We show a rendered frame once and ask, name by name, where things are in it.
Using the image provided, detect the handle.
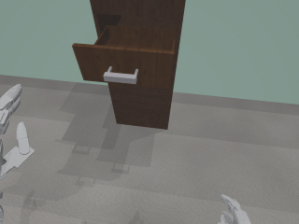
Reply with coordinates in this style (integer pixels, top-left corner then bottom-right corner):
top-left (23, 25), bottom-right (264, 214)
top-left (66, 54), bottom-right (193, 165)
top-left (103, 66), bottom-right (139, 84)

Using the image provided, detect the robot left hand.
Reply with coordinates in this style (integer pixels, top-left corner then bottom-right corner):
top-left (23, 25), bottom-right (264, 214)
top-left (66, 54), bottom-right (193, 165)
top-left (0, 84), bottom-right (35, 180)

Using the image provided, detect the drawer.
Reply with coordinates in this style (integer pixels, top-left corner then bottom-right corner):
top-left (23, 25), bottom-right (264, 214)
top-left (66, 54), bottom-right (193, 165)
top-left (72, 25), bottom-right (177, 89)

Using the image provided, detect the cabinet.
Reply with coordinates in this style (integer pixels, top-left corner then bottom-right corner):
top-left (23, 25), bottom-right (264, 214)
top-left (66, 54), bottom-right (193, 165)
top-left (90, 0), bottom-right (186, 130)

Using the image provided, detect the robot right hand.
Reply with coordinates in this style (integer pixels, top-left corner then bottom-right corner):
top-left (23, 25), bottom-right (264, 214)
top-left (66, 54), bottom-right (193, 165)
top-left (218, 194), bottom-right (251, 224)

